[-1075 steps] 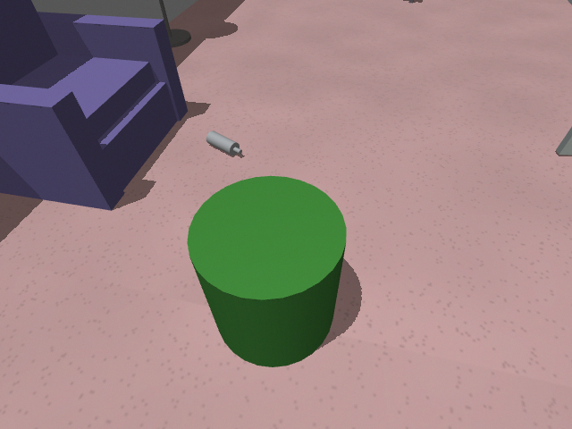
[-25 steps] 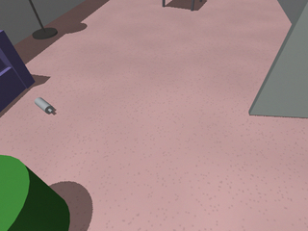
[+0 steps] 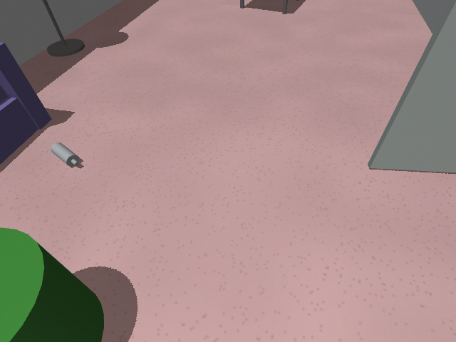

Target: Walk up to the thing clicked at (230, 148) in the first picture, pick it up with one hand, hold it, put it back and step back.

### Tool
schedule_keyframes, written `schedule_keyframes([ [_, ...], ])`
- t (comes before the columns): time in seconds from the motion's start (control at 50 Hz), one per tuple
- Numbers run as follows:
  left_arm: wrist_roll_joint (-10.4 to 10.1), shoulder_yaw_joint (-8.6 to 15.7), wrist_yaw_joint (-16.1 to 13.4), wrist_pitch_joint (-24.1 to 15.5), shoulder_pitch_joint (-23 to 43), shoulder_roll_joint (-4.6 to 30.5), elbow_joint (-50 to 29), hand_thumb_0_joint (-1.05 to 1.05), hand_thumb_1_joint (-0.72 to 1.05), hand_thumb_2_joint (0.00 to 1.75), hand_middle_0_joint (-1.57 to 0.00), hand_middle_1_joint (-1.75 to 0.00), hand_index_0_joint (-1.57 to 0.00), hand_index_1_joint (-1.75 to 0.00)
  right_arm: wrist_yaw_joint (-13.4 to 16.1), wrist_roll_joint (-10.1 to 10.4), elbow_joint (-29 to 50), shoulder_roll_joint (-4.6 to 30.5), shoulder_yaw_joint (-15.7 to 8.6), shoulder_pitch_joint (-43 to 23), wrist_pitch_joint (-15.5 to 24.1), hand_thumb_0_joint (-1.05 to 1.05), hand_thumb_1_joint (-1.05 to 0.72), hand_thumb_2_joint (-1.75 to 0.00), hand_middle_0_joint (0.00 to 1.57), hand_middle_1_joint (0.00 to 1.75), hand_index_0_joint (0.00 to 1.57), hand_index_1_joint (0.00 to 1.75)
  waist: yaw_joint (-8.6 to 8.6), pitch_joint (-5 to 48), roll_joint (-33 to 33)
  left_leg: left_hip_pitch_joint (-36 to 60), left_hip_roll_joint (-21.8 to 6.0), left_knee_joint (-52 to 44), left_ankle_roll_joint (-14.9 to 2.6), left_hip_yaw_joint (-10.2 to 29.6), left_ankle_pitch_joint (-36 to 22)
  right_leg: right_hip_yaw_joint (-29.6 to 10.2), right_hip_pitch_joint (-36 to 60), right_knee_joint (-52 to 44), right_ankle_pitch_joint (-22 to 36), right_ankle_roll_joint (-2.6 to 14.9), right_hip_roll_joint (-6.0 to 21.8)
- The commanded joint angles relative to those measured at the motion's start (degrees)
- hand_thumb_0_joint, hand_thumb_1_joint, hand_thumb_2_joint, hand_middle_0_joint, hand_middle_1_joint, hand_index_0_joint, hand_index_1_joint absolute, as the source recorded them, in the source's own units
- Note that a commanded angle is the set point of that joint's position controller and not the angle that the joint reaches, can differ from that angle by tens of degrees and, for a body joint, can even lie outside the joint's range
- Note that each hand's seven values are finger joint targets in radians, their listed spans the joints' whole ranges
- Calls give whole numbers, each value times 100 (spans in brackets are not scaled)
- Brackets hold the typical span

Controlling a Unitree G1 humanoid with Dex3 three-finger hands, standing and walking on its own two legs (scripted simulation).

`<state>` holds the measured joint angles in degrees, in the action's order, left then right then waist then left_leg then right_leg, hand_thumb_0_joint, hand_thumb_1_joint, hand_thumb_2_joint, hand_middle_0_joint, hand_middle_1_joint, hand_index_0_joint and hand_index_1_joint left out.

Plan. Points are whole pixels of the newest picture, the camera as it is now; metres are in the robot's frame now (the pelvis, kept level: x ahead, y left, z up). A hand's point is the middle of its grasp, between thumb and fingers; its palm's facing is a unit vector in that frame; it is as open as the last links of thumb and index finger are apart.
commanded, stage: stand
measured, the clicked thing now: (66, 155) +1.31 +1.10 -0.74
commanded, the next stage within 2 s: walk up in 0.22 s
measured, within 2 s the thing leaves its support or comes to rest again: neither
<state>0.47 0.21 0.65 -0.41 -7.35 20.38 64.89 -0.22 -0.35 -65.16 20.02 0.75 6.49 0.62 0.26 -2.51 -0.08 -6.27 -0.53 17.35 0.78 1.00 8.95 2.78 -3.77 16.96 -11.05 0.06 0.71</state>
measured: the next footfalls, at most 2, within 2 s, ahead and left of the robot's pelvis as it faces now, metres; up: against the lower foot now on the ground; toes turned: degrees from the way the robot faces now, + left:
left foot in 0.54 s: +0.19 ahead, +0.19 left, +0.00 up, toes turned +5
right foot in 1.00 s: +0.45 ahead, -0.11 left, +0.00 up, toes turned -7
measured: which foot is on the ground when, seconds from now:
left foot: down 0.00-0.30, up 0.32-0.52, down 0.54-1.00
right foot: down 0.00-0.56, up 0.58-0.98, down 1.00-1.00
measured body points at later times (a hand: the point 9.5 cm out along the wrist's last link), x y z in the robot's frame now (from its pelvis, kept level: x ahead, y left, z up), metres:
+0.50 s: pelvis +0.05 +0.03 -0.01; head +0.05 +0.05 +0.44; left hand +0.05 +0.37 -0.14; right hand +0.15 -0.30 -0.11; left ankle +0.13 +0.17 -0.74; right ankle -0.02 -0.11 -0.75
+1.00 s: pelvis +0.28 +0.03 -0.03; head +0.29 +0.01 +0.42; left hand +0.40 +0.36 -0.12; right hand +0.27 -0.29 -0.16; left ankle +0.15 +0.18 -0.75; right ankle +0.41 -0.10 -0.75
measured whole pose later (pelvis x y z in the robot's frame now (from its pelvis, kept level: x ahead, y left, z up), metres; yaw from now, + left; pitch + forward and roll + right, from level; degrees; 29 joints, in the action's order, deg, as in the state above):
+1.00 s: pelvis +0.28 +0.03 -0.03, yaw -3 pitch -2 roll +3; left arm 1.1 4.0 6.4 -1.7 -11.0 25.3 54.5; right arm -3.1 -0.7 -53.9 23.4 -3.8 21.1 4.3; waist -2.2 -2.8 -0.2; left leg 3.5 -2.7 24.8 2.4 -7.4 25.6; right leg 1.9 -25.7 33.3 -7.1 1.8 5.5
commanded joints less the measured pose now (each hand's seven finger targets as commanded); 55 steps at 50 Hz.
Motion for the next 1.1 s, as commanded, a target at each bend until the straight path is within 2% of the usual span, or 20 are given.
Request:
schedule_keyframes([
  [0.0, 5, 225, -109, -131, 237, 1222, -357, 0, 90, 90, -20, -30, -20, -30, 86, -10, 325, 1241, -238, -275, 121, 0, -90, -90, 20, 30, 20, 30, -1, 330, 82, 75, -688, -201, -169, 542, -919, -602, -81, -279, 651, 105, 736],
  [0.18, 9, 216, -118, -125, 182, 1229, -366, 0, 90, 90, -20, -30, -20, -30, 92, -13, 341, 1253, -244, -263, 103, 0, -90, -90, 20, 30, 20, 30, -10, 304, 32, 100, -697, -166, -183, 522, -872, -603, -123, -283, 660, 111, 741],
  [0.2, 116, 623, 72, -209, -166, 1807, -633, 0, 90, 90, -20, -30, -20, -30, -67, -109, 610, 1782, -653, 113, 214, 0, -90, -90, 20, 30, 20, 30, 18, 939, -128, 38, -485, 345, -630, 542, 2389, -530, 6, 239, -2228, 347, 471],
  [0.24, 203, 696, 169, -219, -165, 1798, -641, 0, 90, 90, -20, -30, -20, -30, -173, -185, 708, 1775, -698, -174, 212, 0, -90, -90, 20, 30, 20, 30, 173, -16, -6, -1399, -443, 570, -631, 577, 3320, -1102, -493, 183, -3488, 597, 808],
  [0.3, 221, 846, 162, -333, -811, 1987, -647, 0, 90, 90, -20, -30, -20, -30, -238, -211, 1137, 1328, -679, -1010, 257, 0, -90, -90, 20, 30, 20, 30, 754, -763, -829, -3676, -226, 2592, -220, -169, 1591, -2644, 830, -1077, -3060, 1332, 2091],
  [0.34, 209, 886, 156, -378, -876, 2084, -786, 0, 90, 90, -20, -30, -20, -30, -250, -178, 1175, 1373, -689, -827, 334, 0, -90, -90, 20, 30, 20, 30, 680, -546, -558, -3733, -494, 2511, -179, 85, 1758, -2635, 1424, -1035, -1814, 1572, 2248],
  [0.44, 210, 798, 258, -338, 332, 2011, -1350, 0, 90, 90, -20, -30, -20, -30, -425, -143, 1089, 1455, -867, 139, 322, 0, -90, -90, 20, 30, 20, 30, -102, -357, -1163, -1242, -528, 1747, -134, -112, 1089, -1137, -776, -800, -2334, 977, 1408],
  [0.5, 154, 685, 312, -294, 373, 1689, -1451, 0, 90, 90, -20, -30, -20, -30, -332, -177, 713, 1591, -1060, 1377, 326, 0, -90, -90, 20, 30, 20, 30, -709, 38, -89, 1155, -115, 1347, -75, -608, 94, -194, -2430, 807, -2122, 718, 776],
  [0.52, 161, 590, 328, -270, -17, 1382, -1416, 0, 90, 90, -20, -30, -20, -30, -264, -204, 589, 1840, -1181, 1929, 356, 0, -90, -90, 20, 30, 20, 30, -945, 470, 972, 2324, -175, 1135, -273, -249, 793, 162, -3199, 2432, -1904, 624, 364],
  [0.54, 138, 466, 305, -273, -292, 962, -1438, 0, 90, 90, -20, -30, -20, -30, -183, -290, 606, 2343, -1277, 2406, 383, 0, -90, -90, 20, 30, 20, 30, -1055, 539, 2329, 2237, -1425, 42, -593, 1973, 3035, -28, -3999, 4382, -2556, 441, -442],
  [0.56, 76, 541, 252, -242, -421, 1348, -1424, 0, 90, 90, -20, -30, -20, -30, -184, -223, 1002, 2559, -1240, 1656, 433, 0, -90, -90, 20, 30, 20, 30, -715, 392, 1553, 1179, -2318, -1043, -1105, 3894, 4605, -761, -3848, 4994, -2232, 387, -399],
  [0.58, 97, 578, 235, -232, -470, 1700, -1392, 0, 90, 90, -20, -30, -20, -30, -215, -69, 1186, 2578, -1213, 1042, 420, 0, -90, -90, 20, 30, 20, 30, -439, -95, 1144, 304, -2548, -1314, -1388, 3907, 4781, -1127, -3462, 5009, -1954, 422, 17],
  [0.66, -39, 621, 316, -254, -1009, 1806, -955, 0, 90, 90, -20, -30, -20, -30, -196, -31, 1446, 1887, -920, 485, 545, 0, -90, -90, 20, 30, 20, 30, -2, -469, 781, -357, -1567, -916, -890, 1392, 2622, -971, -2926, 4238, -665, 208, 419],
  [0.76, 29, 619, 456, -223, -565, 1648, -1267, 0, 90, 90, -20, -30, -20, -30, -202, -34, 1544, 1885, -907, 664, 621, 0, -90, -90, 20, 30, 20, 30, -44, -651, 745, -389, -1610, -1145, -1208, 653, 1895, -630, -2871, 3159, -201, -109, 600],
  [0.92, 58, 595, 513, -322, 246, 1363, -1632, 0, 90, 90, -20, -30, -20, -30, -177, -29, 1619, 1938, -905, 1071, 541, 0, -90, -90, 20, 30, 20, 30, -216, -329, 584, 1, -1397, -183, -1056, -108, -204, 104, -1987, 1699, 374, 176, 378],
  [0.98, 70, 792, 370, -386, -1070, 1695, -1298, 0, 90, 90, -20, -30, -20, -30, -134, -37, 1745, 1678, -788, 1169, 470, 0, -90, -90, 20, 30, 20, 30, 482, 687, -358, -487, -925, 2385, -730, -648, -1643, 309, 316, 1269, -37, 410, 1],
  [1.0, 109, 972, 281, -412, -1827, 2084, -1159, 0, 90, 90, -20, -30, -20, -30, -135, -7, 1769, 1356, -665, 1517, 466, 0, -90, -90, 20, 30, 20, 30, 774, 1167, -1367, -1507, -469, 3904, -513, -825, -607, -744, 1458, 969, -1095, 555, 594],
  [1.02, 52, 1019, 218, -446, -1994, 2515, -1255, 0, 90, 90, -20, -30, -20, -30, -141, 68, 1939, 1145, -573, 1616, 468, 0, -90, -90, 20, 30, 20, 30, 696, 1198, -2107, -2882, 327, 4922, -264, -662, 1857, -3665, 2024, -36, -1523, 1188, 2146],
  [1.04, -46, 1018, 208, -431, -1608, 2571, -1363, 0, 90, 90, -20, -30, -20, -30, -73, 22, 1831, 1732, -711, 1347, 417, 0, -90, -90, 20, 30, 20, 30, 687, 916, -1511, -3016, -106, 5380, -258, -113, 2104, -4244, 1539, -201, -1528, 1617, 2471],
  [1.08, -155, 908, 147, -429, -1170, 2165, -1533, 0, 90, 90, -20, -30, -20, -30, -87, 91, 1666, 1759, -724, 1033, 440, 0, -90, -90, 20, 30, 20, 30, 507, 380, -616, -2911, -389, 5598, -294, 373, 1453, -2778, 642, -54, 8, 1541, 2068],
])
